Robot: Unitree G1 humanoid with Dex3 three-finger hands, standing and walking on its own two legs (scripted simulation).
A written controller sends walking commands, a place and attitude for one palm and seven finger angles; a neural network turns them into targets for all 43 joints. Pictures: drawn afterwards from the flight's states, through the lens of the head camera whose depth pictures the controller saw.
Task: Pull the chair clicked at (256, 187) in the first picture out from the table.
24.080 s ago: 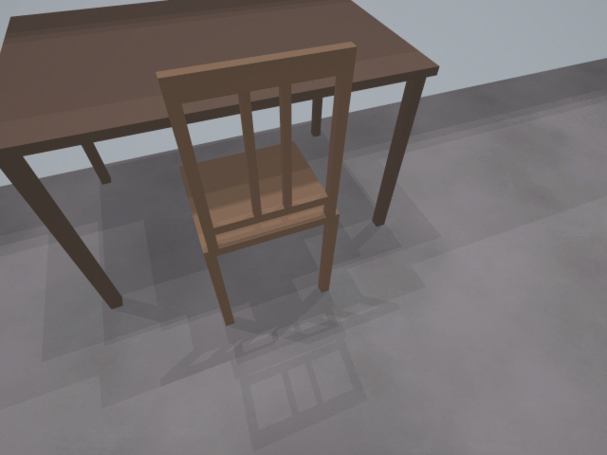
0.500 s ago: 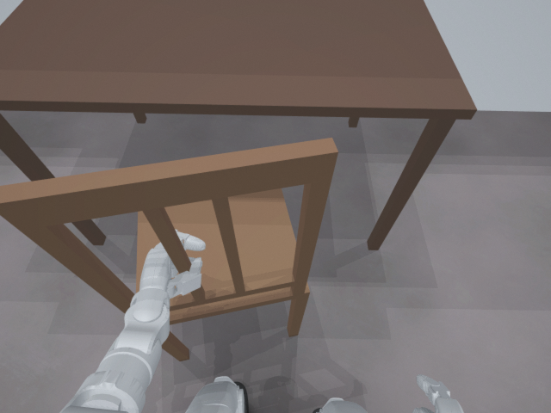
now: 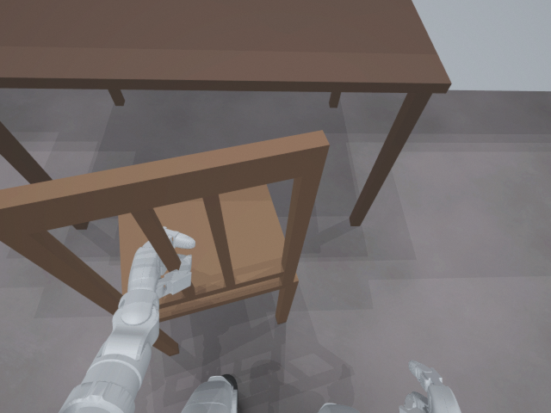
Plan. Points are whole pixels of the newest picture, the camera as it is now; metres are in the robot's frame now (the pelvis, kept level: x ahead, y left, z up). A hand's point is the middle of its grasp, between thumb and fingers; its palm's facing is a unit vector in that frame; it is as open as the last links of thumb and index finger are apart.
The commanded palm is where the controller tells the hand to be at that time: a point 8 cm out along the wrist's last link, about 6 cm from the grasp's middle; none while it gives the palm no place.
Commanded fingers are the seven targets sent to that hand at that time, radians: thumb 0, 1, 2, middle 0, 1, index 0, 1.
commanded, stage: step backward, pulling the chair out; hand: left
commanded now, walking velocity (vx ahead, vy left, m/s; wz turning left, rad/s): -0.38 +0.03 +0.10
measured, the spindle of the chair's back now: (171, 259) +0.34 +0.19 -0.06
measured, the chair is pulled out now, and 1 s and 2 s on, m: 0.22 0.47 0.65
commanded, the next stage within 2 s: stop walking, hand still on the chair in 1.12 s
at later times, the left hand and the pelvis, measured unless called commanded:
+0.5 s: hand (187, 336) +0.22 +0.14 -0.07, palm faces +0.04 -0.98 -0.17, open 5.3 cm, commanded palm +0.18 +0.19 -0.06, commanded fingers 0.00 0.90 0.90 -0.50 -1.45 -0.50 -1.45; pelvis -0.10 +0.00 +0.01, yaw +3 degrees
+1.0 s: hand out of the picture +0.07 +0.12 -0.06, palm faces +0.09 -0.98 -0.19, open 5.3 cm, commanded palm +0.04 +0.18 -0.07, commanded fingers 0.00 0.90 0.90 -0.50 -1.45 -0.50 -1.45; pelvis -0.24 -0.03 +0.01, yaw +6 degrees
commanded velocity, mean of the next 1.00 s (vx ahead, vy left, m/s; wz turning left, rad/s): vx -0.38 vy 0.04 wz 0.08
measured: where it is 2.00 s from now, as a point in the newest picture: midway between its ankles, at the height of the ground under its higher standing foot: outside the picture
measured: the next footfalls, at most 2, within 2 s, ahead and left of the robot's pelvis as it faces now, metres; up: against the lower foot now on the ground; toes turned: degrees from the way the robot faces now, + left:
right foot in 0.04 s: +0.00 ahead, -0.14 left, +0.00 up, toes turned -2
left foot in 0.36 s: -0.06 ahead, +0.13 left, +0.00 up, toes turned +3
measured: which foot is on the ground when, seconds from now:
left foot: down 0.00-0.12, up 0.14-0.34, down 0.36-0.74, up 0.76-1.00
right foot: up 0.00-0.02, down 0.04-0.46, up 0.48-0.66, down 0.68-1.00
